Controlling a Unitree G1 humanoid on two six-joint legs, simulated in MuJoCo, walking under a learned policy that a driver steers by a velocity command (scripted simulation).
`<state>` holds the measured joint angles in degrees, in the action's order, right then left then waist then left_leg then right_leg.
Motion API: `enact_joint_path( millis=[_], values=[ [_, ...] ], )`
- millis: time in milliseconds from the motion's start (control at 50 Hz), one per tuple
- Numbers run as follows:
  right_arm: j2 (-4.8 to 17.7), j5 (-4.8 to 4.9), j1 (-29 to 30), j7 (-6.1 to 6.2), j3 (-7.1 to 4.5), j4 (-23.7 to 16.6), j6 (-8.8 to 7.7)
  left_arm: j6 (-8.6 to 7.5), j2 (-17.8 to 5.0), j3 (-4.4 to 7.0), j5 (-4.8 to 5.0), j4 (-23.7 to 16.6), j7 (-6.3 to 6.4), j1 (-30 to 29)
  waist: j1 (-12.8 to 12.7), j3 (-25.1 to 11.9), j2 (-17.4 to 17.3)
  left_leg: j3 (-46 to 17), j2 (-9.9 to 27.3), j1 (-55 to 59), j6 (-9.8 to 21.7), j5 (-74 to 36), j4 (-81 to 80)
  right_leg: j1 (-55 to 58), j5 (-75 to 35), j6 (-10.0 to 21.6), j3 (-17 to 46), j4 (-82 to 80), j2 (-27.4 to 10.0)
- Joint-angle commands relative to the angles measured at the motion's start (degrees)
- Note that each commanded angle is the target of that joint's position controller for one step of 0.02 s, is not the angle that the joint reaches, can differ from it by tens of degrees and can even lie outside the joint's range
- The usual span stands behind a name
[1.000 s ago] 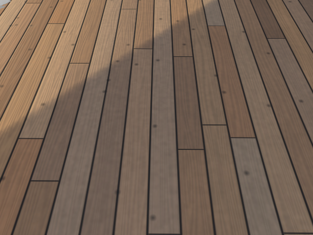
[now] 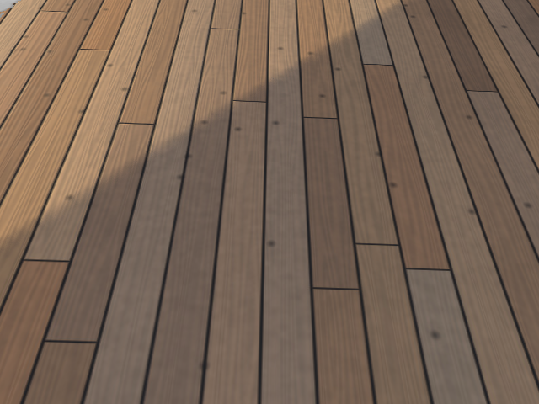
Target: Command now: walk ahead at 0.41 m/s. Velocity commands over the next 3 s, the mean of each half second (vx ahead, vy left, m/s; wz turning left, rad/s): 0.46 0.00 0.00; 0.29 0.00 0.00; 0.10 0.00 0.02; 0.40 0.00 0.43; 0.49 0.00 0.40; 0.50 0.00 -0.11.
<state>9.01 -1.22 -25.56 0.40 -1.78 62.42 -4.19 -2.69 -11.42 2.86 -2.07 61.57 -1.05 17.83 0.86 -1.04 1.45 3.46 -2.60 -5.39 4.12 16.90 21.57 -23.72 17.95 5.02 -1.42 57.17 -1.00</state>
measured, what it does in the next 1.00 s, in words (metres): walks ahead: right foot, then left foot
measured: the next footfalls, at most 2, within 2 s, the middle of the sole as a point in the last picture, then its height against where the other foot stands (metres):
right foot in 0.30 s outside the picture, level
left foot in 0.82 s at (245, 372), level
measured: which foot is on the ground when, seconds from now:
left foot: down 0.00-0.30, up 0.32-0.80, down 0.82-1.00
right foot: up 0.00-0.28, down 0.30-0.84, up 0.86-1.00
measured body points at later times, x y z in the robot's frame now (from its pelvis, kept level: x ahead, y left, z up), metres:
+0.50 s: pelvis +0.28 -0.04 +0.00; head +0.30 -0.04 +0.45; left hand +0.29 +0.21 -0.15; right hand +0.32 -0.27 -0.15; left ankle +0.23 +0.10 -0.65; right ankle +0.29 -0.08 -0.74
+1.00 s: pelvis +0.50 +0.00 -0.01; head +0.53 +0.01 +0.44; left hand +0.50 +0.22 -0.17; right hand +0.55 -0.23 -0.16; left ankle +0.58 +0.05 -0.74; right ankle +0.44 -0.13 -0.68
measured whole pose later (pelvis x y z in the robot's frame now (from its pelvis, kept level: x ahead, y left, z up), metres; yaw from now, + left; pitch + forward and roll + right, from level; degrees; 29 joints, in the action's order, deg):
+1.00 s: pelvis +0.50 +0.00 -0.01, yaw +0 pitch -1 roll +0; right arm 9.1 -0.8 -11.9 1.2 -1.0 59.1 -3.5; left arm -1.6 -9.1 1.5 -1.7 60.6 1.5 16.6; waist -0.5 5.0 1.2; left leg 6.9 -3.2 -17.6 6.6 5.9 24.0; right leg -19.9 26.2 1.2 0.9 56.8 0.1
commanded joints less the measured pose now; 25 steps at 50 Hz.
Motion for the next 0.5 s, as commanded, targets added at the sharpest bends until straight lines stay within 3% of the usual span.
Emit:
enact_joint_path(
  millis=[20,80,160,200,240,280,300,320,340,360,380,400,440,500],
  values=[
    [4.9,0.23,-4.5,0.31,-0.35,-0.5,-1.52,-0.98,-2.1,0.43,-0.19,-3.7,-1.05,-3.8,-0.5,8.6,-5.0,-16.2,14.7,6.6,5.0,-6.6,-15.4,-18.3,-6.5,-1.1,-0.2,3.1,-2.7],
    [4.3,0.24,-8.6,0.45,0.29,1.1,-1.83,-0.24,-1.3,0.22,0.06,-6.2,-0.91,-9.3,0.3,7.8,-6.2,-10.7,13.3,8.4,5.2,-25.1,-12.8,-20.4,-8.2,-2.1,-2.9,0.5,-1.8],
    [4.8,0.10,-9.0,0.79,0.74,1.1,-1.98,-0.11,0.0,-0.96,0.83,-11.0,-0.96,-20.5,1.9,9.8,-7.5,-7.0,11.9,5.1,5.3,-33.1,-13.1,-15.2,-12.1,-2.2,-6.1,-14.7,0.3],
    [6.1,0.08,-9.0,0.99,0.55,1.4,-2.13,-0.08,-0.7,-1.07,1.10,-12.1,-0.80,-21.8,1.6,9.7,-8.5,-6.3,12.9,5.3,5.4,-38.3,-12.6,-10.0,-12.5,-0.7,-7.3,-20.2,1.5],
    [7.3,0.16,-7.3,1.09,0.28,1.3,-2.42,-0.27,-2.5,-0.44,1.17,-11.8,-0.13,-18.4,-0.9,7.5,-8.5,-5.1,14.0,7.2,4.8,-52.2,-7.6,-2.9,-11.7,1.6,-7.5,-22.8,3.4],
    [8.8,0.17,-5.5,1.24,-0.23,1.1,-2.24,-1.03,-5.2,1.04,1.38,-7.8,0.75,-5.2,-6.6,0.4,-7.9,-3.7,13.7,8.9,3.6,-61.5,7.4,10.2,-10.9,3.9,-6.8,-25.7,5.8],
    [9.1,0.45,-4.6,1.09,-0.34,0.8,-2.04,-1.50,-6.7,1.95,0.89,-5.1,1.26,3.4,-10.3,-3.8,-6.9,-2.6,12.1,3.6,2.9,-53.9,18.9,21.7,-11.9,5.1,-4.8,-28.9,3.8],
    [6.3,0.56,-5.9,0.69,0.26,-0.7,-1.90,-1.74,-11.5,3.29,-0.61,-3.8,1.69,11.6,-11.7,-10.3,-0.6,-0.7,8.7,-7.1,2.5,-30.5,36.4,33.9,-0.5,7.4,10.7,-30.0,-9.8],
    [0.8,2.22,-12.5,-0.12,0.66,-1.0,-1.48,-1.29,-14.0,3.85,-0.91,-4.1,1.07,10.9,-7.0,-15.0,10.8,-2.2,-2.4,-25.4,0.9,13.6,57.4,43.3,3.5,16.4,41.3,-39.1,-23.7],
    [6.2,0.82,-5.6,-0.03,-0.61,-2.1,-1.14,-1.01,-11.2,3.38,1.15,-4.8,0.56,4.6,-5.7,-8.5,1.6,-7.8,1.7,-30.3,2.4,8.0,58.9,36.1,11.4,13.9,40.1,-43.6,-20.1],
    [6.6,0.42,0.1,-0.35,-0.94,-4.2,-1.34,-1.32,-7.7,2.34,1.67,-5.9,0.41,-1.4,-3.9,-0.5,0.4,-6.9,4.2,-31.0,2.5,1.8,55.7,26.9,9.1,11.9,30.9,-45.4,-18.5],
    [5.7,0.26,2.0,-0.45,-0.99,-4.5,-1.46,-1.96,-4.9,1.58,1.34,-5.8,0.24,-3.6,-2.3,2.9,-2.2,-6.6,5.9,-28.6,2.5,-1.2,52.7,20.4,1.1,10.5,25.0,-47.0,-16.1],
    [3.7,-0.92,0.5,-0.97,-0.96,-4.1,-0.15,-2.89,-1.7,0.38,1.30,-4.2,0.82,-2.3,0.9,3.7,-0.7,-6.4,7.7,-23.2,1.4,-2.1,48.0,13.7,-8.4,8.0,16.2,-48.2,-12.1],
    [3.0,-1.14,3.0,-1.60,-1.16,-5.2,1.38,-4.00,-3.2,0.24,1.41,-2.4,1.29,2.4,1.9,4.8,0.2,-4.4,8.3,-24.8,-0.2,-3.3,43.6,12.9,-16.9,7.7,10.6,-49.4,-10.3]
  ],
)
